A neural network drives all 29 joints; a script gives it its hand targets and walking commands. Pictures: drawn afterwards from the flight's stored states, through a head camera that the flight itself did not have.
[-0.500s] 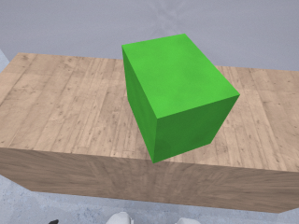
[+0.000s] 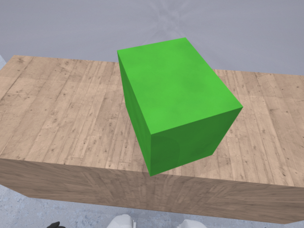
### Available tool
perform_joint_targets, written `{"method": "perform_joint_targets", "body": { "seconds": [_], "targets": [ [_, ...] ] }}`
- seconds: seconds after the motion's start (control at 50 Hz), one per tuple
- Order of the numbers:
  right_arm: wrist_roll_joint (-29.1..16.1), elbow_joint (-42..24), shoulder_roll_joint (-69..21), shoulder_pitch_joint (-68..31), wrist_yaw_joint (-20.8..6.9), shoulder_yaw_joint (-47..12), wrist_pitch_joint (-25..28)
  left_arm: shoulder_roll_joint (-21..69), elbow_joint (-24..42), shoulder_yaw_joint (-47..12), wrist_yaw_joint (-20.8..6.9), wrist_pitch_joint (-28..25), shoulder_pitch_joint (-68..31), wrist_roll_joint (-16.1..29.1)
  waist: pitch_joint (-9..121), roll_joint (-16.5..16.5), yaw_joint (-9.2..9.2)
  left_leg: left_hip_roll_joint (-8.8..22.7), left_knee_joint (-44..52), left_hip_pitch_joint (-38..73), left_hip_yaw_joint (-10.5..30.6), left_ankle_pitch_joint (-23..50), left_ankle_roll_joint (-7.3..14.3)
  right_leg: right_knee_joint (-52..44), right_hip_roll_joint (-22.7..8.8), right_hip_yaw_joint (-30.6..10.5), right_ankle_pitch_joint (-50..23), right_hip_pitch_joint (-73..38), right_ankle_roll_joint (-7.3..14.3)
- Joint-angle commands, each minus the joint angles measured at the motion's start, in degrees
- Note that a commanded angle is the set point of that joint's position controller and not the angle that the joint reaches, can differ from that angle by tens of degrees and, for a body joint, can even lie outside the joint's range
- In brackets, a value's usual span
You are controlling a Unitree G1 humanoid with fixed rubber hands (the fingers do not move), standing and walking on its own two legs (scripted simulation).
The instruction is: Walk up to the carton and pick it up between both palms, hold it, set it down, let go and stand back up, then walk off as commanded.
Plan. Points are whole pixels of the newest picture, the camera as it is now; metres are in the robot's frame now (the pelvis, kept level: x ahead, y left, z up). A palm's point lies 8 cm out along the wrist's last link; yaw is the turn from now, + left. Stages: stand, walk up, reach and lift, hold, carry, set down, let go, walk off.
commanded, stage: walk up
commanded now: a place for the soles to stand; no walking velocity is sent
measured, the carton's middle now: (168, 106) +0.45 -0.02 +0.02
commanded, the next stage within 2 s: none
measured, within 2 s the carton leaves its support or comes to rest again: neither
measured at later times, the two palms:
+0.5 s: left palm out of the picture +0.11 +0.31 -0.09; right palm out of the picture +0.10 -0.29 -0.10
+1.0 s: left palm out of the picture +0.11 +0.31 -0.09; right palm out of the picture +0.10 -0.29 -0.09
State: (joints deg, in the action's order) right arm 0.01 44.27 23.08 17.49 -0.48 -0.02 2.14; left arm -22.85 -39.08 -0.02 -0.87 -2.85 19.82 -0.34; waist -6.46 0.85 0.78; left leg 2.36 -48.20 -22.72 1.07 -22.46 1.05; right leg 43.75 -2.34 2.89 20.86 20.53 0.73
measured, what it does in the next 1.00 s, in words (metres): stands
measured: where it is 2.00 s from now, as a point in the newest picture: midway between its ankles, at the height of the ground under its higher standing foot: outside the picture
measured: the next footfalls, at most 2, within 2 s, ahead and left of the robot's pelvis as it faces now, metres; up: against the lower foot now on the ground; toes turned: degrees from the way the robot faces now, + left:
right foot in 1.74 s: -0.05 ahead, -0.12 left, +0.00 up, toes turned -4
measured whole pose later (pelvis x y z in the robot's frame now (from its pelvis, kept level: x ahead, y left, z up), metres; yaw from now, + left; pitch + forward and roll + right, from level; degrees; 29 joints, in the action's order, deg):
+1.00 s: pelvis +0.02 +0.01 +0.00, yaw +0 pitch -2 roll -1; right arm 0.0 44.2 23.0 14.7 -0.3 0.0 2.0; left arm -22.9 -39.1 0.0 -0.8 -1.8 15.9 -0.3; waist -5.6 -0.4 0.3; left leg 2.2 -46.2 -22.0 0.7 -22.5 -0.1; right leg 45.0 -3.0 2.7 22.7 20.5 -1.0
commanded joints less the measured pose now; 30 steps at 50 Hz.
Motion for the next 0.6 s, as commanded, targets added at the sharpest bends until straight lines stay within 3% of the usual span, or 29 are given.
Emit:
{"method": "perform_joint_targets", "body": {
  "seconds": [0.0, 0.02, 0.04, 0.06, 0.08, 0.1, 0.12, 0.14, 0.16, 0.18, 0.2, 0.22, 0.24, 0.26, 0.28, 0.32, 0.34, 0.36, 0.38, 0.4, 0.42, 0.44, 0.46, 0.5, 0.52, 0.56, 0.58],
  "targets": [
    [0.1, -2.2, 11.7, -0.7, 0.6, 5.1, 0.8, -18.4, -0.2, 6.4, 1.5, -1.4, -1.9, -1.1, 4.6, 8.0, -0.68, 0.2, 2.4, -1.4, -2.9, -7.9, 1.3, -18.2, -12.8, -16.9, -5.4, -1.6, 11.0],
    [0.4, -0.9, 11.8, 3.0, 0.4, 5.3, 1.3, -16.5, 0.3, 5.6, 1.4, -0.9, -4.7, -1.2, 5.2, 4.6, -2.92, -1.4, 8.6, 5.9, -3.4, -1.2, 1.6, -12.8, -9.8, -12.9, -10.3, 2.9, 8.6],
    [1.0, -0.5, 10.2, 3.1, 0.5, 5.4, 1.9, -14.6, 0.3, 5.1, 1.2, -0.4, -4.0, -0.8, 3.7, 2.0, -3.21, -3.3, 13.2, 10.1, -4.4, 1.6, 1.6, -8.5, -8.1, -9.2, -14.6, 7.4, 7.7],
    [1.1, 0.1, 12.1, 6.1, 1.0, 5.9, 2.5, -12.6, 0.4, 4.7, 1.0, -0.5, -3.7, -0.3, 7.5, 1.6, -3.75, -0.7, 15.2, 14.8, -0.2, 7.7, 2.3, -2.0, -6.0, -5.7, -17.3, 7.5, 5.6],
    [1.7, -0.5, 15.4, 5.4, 1.3, 6.1, 3.0, -9.9, 1.2, 4.2, 1.0, -0.5, -4.0, 0.3, 9.5, -9.5, -3.50, 8.7, 18.3, 15.5, 15.0, 13.4, 5.4, 8.7, -1.1, -2.3, -13.5, 10.9, 2.2],
    [1.6, -1.4, 17.1, 2.2, 1.3, 6.1, 2.8, -9.6, 1.3, 4.0, 1.6, -0.1, -3.0, 0.9, 9.7, -6.1, -1.42, 15.5, 21.5, 12.7, 24.8, 16.9, 10.5, 9.2, 0.9, 0.0, 0.6, 9.6, 0.8],
    [0.9, -2.4, 18.9, 0.3, 1.3, 6.8, 2.6, -11.6, 0.3, 4.4, 1.6, 0.1, -0.8, 0.4, 8.5, -6.8, -0.40, 19.3, 21.8, 10.8, 26.3, 13.9, 13.5, 8.2, 0.6, -1.1, 11.4, 8.9, 1.3],
    [0.8, -1.7, 18.9, -3.1, 1.2, 6.7, 2.1, -12.9, -0.7, 5.0, 1.6, 0.1, -1.7, 0.6, 6.3, -6.6, -0.05, 19.2, 21.3, 4.1, 23.8, 12.8, 14.8, 8.6, 0.3, -1.8, 12.9, 5.5, 1.5],
    [0.7, -2.6, 17.7, -5.6, 1.1, 6.1, 1.8, -11.8, -1.5, 4.4, 1.7, -0.3, 1.4, 0.6, 4.4, -7.8, 1.74, 14.3, 18.0, 0.3, 16.1, 12.7, 11.6, -2.0, 0.1, -0.7, 8.8, 0.5, 2.6],
    [0.7, -2.7, 15.2, -8.2, 0.8, 5.7, 1.5, -12.4, -2.5, 4.9, 1.7, -0.9, 3.4, -0.1, 4.0, -6.2, 3.80, 8.4, 12.2, -4.6, 9.9, 14.3, 7.0, -7.4, -1.4, -4.1, -0.1, -6.2, 3.5],
    [0.2, -3.1, 12.5, -8.0, 0.9, 5.0, 1.2, -14.6, -2.8, 5.2, 1.7, -1.7, 3.5, -0.5, 3.7, -0.3, 3.18, 3.0, 3.5, -9.6, 4.3, 14.9, 2.6, -12.6, -6.1, -14.4, -4.4, -9.5, 6.6],
    [0.1, -3.7, 10.1, -5.5, 0.9, 4.8, 1.0, -18.1, -2.3, 6.4, 1.7, -2.2, 3.6, -0.9, 5.9, 4.8, 1.75, -1.3, -3.4, -10.7, -0.4, 9.0, -0.1, -15.7, -13.2, -23.6, -8.8, -11.3, 10.3],
    [0.5, -3.3, 10.8, -3.8, 1.1, 4.7, 0.9, -18.4, -1.5, 6.5, 1.8, -2.1, 3.1, -0.5, 6.4, 2.1, 0.60, -0.6, -1.8, -7.0, -2.7, 0.8, 0.1, -17.2, -15.7, -24.6, -11.6, -8.4, 11.9],
    [0.7, -2.2, 11.2, -2.0, 0.9, 4.9, 0.5, -18.0, -1.6, 6.4, 1.7, -2.0, -0.9, -0.9, 8.0, 2.1, -0.71, -0.2, 0.1, -3.4, -1.8, -6.1, 1.1, -17.0, -16.2, -23.1, -5.1, -4.3, 11.6],
    [0.5, -1.4, 11.4, -1.4, 0.8, 4.8, 0.4, -17.8, -1.4, 5.7, 1.5, -1.9, -3.3, -0.8, 6.1, 4.2, -1.51, 0.5, 2.3, 0.2, -2.4, -6.1, 1.4, -17.3, -15.2, -20.7, -4.3, 1.0, 11.2],
    [0.7, 0.2, 11.3, 0.1, 0.7, 4.8, 1.2, -14.8, -0.5, 4.7, 1.4, -1.1, -6.0, -0.3, 5.9, 5.6, -3.24, 1.1, 11.8, 11.4, -0.2, 4.3, 1.9, -10.0, -7.9, -10.1, -7.4, 8.8, 5.8],
    [1.1, 0.1, 14.1, -0.1, 1.0, 5.4, 1.8, -11.4, 0.3, 4.2, 1.5, -0.8, -6.5, 0.4, 7.1, -2.8, -2.24, 5.4, 14.6, 10.9, 7.5, 13.1, 3.6, -3.8, -3.3, -5.6, -10.6, 6.6, 3.4],
    [1.1, -0.1, 15.9, -2.1, 1.2, 5.5, 2.4, -11.5, 0.5, 3.8, 1.7, -0.6, -6.0, 0.7, 7.6, -3.7, -0.29, 9.7, 15.7, 7.8, 15.6, 20.7, 6.6, 3.1, -1.1, -2.4, -11.2, 4.0, 1.7],
    [0.7, -0.8, 16.6, -2.7, 1.4, 5.4, 2.7, -10.6, 0.1, 3.5, 1.8, -0.5, -4.0, 0.8, 9.1, -3.9, -0.07, 11.8, 14.7, 8.7, 17.0, 28.0, 10.3, 4.5, -1.4, -2.3, -10.1, 3.3, 0.9],
    [0.4, -1.3, 15.2, -4.0, 1.3, 5.0, 2.5, -11.2, -0.7, 3.6, 1.9, -0.6, -3.0, 1.3, 9.1, -5.7, 0.28, 11.8, 13.0, 8.9, 15.1, 31.0, 9.9, 2.3, -1.8, -3.0, -8.5, 1.4, 1.3],
    [0.4, -2.1, 15.4, -6.1, 1.3, 4.9, 2.3, -11.5, -1.3, 3.8, 1.9, -0.9, -2.4, 0.9, 9.8, -4.1, 1.27, 10.4, 11.1, 6.3, 12.8, 32.0, 9.4, 0.6, -1.9, -3.1, -11.1, -1.6, 2.0],
    [0.2, -2.4, 13.2, -6.6, 1.2, 4.5, 2.0, -12.8, -2.1, 4.2, 1.9, -1.2, -2.1, 0.6, 10.0, -3.7, 1.11, 7.5, 8.7, 2.4, 9.4, 28.3, 6.0, -3.1, -3.1, -4.7, -14.8, -5.8, 3.3],
    [-0.1, -2.8, 12.6, -6.1, 1.2, 4.3, 1.7, -14.3, -2.0, 4.3, 1.8, -1.4, -0.7, 0.7, 11.4, -0.9, 0.62, 4.5, 5.9, 1.8, 4.9, 23.7, 3.9, -5.9, -5.5, -9.2, -17.8, -6.9, 5.1],
    [-0.4, -1.7, 11.1, -4.4, 1.2, 4.2, 1.2, -16.4, -1.7, 5.0, 1.7, -1.4, -2.8, 0.5, 11.6, -2.6, -0.96, 1.5, 3.7, 4.4, 1.1, 15.6, 1.6, -8.3, -9.7, -14.1, -18.6, -3.7, 7.7],
    [0.3, -0.4, 11.4, -4.3, 1.2, 4.4, 0.9, -15.8, -2.0, 4.8, 1.8, -1.2, -5.0, 0.4, 9.8, -2.2, -1.10, 1.3, 5.5, 3.8, 1.7, 14.2, 1.9, -7.2, -9.8, -12.5, -15.2, -3.0, 7.7],
    [0.5, -0.3, 12.5, -2.9, 1.3, 4.5, 1.1, -14.8, -0.9, 4.5, 1.7, -1.0, -7.2, 0.0, 9.2, 0.6, -2.21, 3.1, 8.8, 7.5, 4.6, 15.9, 3.2, -5.7, -7.2, -9.7, -14.7, 1.6, 6.1],
    [0.6, -0.9, 12.9, -4.4, 1.2, 4.1, 1.4, -12.7, -0.6, 4.1, 1.7, -0.7, -7.2, 0.4, 8.7, -1.3, -0.58, 5.4, 11.8, 4.1, 8.3, 14.6, 4.6, -3.1, -4.0, -6.1, -12.1, -1.4, 4.3]
  ]
}}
